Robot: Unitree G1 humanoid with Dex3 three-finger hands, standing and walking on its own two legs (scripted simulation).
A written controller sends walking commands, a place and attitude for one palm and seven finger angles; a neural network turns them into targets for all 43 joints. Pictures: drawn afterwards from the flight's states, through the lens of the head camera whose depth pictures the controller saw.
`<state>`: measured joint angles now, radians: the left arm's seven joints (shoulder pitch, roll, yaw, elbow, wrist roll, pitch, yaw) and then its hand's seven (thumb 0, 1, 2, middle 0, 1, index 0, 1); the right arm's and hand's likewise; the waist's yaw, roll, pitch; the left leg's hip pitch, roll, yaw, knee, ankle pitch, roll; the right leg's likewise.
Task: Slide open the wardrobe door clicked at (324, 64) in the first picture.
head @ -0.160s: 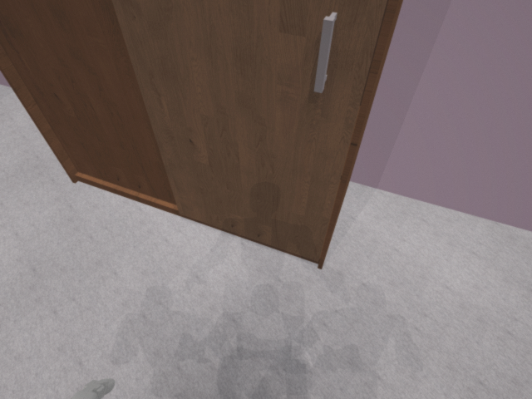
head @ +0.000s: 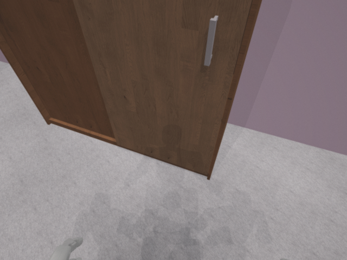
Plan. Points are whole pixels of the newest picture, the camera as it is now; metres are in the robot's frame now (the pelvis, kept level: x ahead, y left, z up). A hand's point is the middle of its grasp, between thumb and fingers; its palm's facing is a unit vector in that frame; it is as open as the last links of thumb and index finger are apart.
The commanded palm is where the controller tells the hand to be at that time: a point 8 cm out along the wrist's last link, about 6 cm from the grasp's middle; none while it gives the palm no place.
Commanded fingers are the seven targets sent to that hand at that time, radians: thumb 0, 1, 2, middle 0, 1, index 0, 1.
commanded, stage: stand and wait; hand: right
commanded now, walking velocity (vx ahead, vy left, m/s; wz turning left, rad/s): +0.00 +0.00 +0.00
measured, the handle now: (211, 41) +0.76 -0.09 +0.15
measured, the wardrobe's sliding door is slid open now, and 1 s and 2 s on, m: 0.00 0.00 0.00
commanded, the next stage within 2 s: look at it before walking up in 0.66 s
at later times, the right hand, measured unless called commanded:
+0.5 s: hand out of the picture +0.06 -0.23 -0.15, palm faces -0.02 +0.94 -0.33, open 7.4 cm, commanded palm none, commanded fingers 0.00 -0.90 -0.90 0.20 0.30 0.20 0.30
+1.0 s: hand out of the picture +0.06 -0.22 -0.15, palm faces -0.02 +0.95 -0.32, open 7.4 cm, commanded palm none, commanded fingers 0.00 -0.90 -0.90 0.20 0.30 0.20 0.30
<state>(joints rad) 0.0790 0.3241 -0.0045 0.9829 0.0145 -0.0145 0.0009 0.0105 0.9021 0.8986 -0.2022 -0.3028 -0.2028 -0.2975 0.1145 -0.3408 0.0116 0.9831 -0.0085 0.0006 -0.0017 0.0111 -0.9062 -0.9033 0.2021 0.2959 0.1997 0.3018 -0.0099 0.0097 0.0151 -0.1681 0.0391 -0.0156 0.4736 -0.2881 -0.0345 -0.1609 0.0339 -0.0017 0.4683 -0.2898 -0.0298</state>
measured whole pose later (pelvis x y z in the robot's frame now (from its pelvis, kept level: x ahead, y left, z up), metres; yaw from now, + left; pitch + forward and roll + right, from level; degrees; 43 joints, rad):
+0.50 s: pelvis -0.01 +0.02 +0.01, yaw +0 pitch -2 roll +0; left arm 0.13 0.34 0.00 1.09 0.01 -0.01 0.00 0.01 0.90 0.90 -0.20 -0.30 -0.20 -0.30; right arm 0.15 -0.34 0.00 1.07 -0.01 0.00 0.00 0.01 -0.91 -0.90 0.20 0.30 0.20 0.30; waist -0.01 0.01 0.04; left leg -0.14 0.01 -0.01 0.40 -0.23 -0.01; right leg -0.13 0.01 0.01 0.39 -0.23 0.00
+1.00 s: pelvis -0.02 +0.02 +0.01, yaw +0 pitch -2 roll +0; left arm 0.13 0.33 -0.01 1.11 0.01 -0.01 0.00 0.01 0.90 0.90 -0.20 -0.30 -0.20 -0.30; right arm 0.13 -0.33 0.01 1.08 -0.01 -0.01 0.00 0.01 -0.91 -0.90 0.20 0.30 0.20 0.30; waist 0.00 0.00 0.03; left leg -0.15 0.00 0.00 0.38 -0.20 0.00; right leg -0.13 0.00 0.01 0.37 -0.20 0.01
